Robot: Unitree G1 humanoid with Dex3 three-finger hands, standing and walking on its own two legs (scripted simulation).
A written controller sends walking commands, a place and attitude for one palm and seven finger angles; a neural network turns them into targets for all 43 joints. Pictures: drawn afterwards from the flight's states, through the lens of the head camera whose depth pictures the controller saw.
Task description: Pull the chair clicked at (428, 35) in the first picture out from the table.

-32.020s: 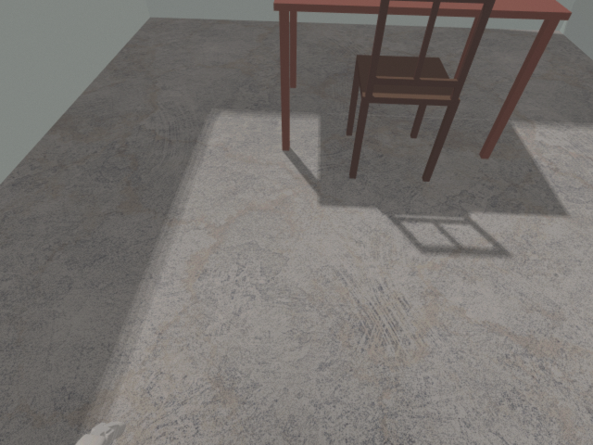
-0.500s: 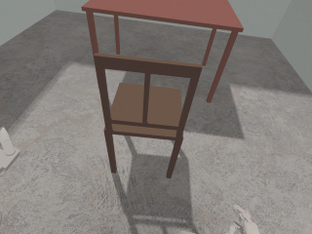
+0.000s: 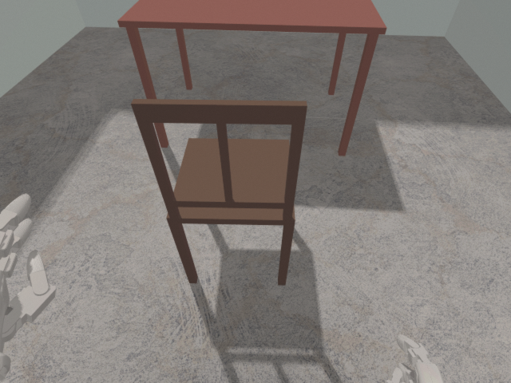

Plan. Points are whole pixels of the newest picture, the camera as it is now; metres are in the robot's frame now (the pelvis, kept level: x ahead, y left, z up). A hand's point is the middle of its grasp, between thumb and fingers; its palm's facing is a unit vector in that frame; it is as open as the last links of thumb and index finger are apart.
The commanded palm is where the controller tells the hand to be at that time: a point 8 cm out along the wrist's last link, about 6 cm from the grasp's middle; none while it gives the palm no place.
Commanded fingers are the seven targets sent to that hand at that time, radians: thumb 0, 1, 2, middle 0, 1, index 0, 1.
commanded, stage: stop stepping back and stand still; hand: left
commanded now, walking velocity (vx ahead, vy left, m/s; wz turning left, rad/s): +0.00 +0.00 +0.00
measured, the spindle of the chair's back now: (225, 165) +0.66 +0.11 -0.09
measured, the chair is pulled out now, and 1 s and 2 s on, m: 0.67 0.67 0.67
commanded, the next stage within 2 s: let the arm hang, fingers relaxed in 0.26 s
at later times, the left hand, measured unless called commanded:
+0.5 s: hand (107, 355) +0.18 +0.24 -0.05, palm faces +0.13 -0.91 -0.39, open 7.4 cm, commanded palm none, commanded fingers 0.00 0.90 0.90 -0.20 -0.30 -0.20 -0.30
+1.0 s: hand out of the picture -0.09 +0.21 -0.17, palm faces +0.04 -0.96 -0.27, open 7.3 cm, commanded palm none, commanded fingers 0.00 0.90 0.90 -0.20 -0.30 -0.20 -0.30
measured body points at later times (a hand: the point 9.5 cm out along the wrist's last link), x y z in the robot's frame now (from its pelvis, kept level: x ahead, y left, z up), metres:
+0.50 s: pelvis -0.01 +0.01 -0.01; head +0.00 -0.02 +0.44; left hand +0.16 +0.29 -0.02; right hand +0.13 -0.24 -0.14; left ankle +0.02 +0.11 -0.74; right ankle -0.04 -0.10 -0.74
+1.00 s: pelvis -0.03 +0.01 +0.00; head -0.01 -0.01 +0.45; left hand -0.09 +0.26 -0.15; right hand -0.02 -0.22 -0.17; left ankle +0.02 +0.11 -0.74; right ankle -0.04 -0.10 -0.74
